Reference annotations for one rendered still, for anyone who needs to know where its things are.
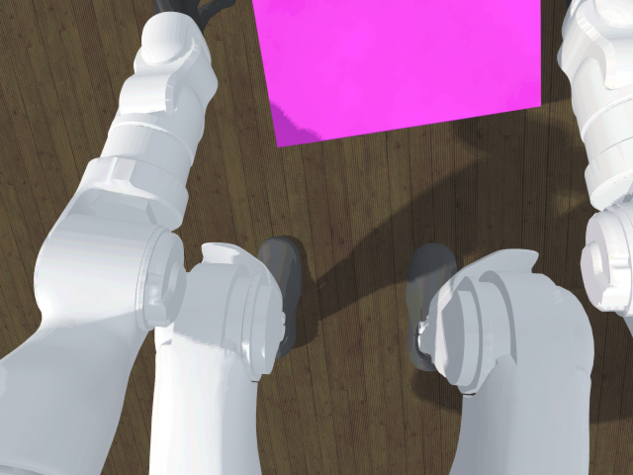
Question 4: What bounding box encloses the robot right upper arm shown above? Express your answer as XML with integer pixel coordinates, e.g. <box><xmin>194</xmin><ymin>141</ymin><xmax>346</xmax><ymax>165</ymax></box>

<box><xmin>581</xmin><ymin>202</ymin><xmax>633</xmax><ymax>336</ymax></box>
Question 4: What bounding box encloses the carton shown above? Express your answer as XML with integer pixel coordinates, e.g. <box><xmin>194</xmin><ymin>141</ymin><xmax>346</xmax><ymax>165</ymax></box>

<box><xmin>252</xmin><ymin>0</ymin><xmax>541</xmax><ymax>147</ymax></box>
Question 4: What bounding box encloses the left robot forearm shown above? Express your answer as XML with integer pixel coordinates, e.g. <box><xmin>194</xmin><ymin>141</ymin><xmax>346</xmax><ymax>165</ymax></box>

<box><xmin>34</xmin><ymin>12</ymin><xmax>218</xmax><ymax>307</ymax></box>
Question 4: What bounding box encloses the right robot forearm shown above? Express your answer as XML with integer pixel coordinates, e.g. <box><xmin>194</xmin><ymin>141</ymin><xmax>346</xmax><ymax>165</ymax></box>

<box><xmin>557</xmin><ymin>0</ymin><xmax>633</xmax><ymax>212</ymax></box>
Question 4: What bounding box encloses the left robot foot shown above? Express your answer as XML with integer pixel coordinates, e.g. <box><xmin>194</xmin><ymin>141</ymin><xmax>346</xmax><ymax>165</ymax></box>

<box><xmin>257</xmin><ymin>237</ymin><xmax>302</xmax><ymax>359</ymax></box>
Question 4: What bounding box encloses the robot left thigh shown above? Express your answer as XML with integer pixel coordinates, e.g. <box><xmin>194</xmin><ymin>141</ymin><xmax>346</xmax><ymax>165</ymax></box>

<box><xmin>149</xmin><ymin>263</ymin><xmax>280</xmax><ymax>475</ymax></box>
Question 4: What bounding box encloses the robot left upper arm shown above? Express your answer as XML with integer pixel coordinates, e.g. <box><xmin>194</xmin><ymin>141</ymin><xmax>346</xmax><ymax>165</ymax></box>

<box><xmin>0</xmin><ymin>214</ymin><xmax>187</xmax><ymax>475</ymax></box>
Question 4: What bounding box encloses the robot left hand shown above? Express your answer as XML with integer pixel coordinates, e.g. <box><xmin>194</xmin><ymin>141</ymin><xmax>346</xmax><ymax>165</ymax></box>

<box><xmin>153</xmin><ymin>0</ymin><xmax>236</xmax><ymax>36</ymax></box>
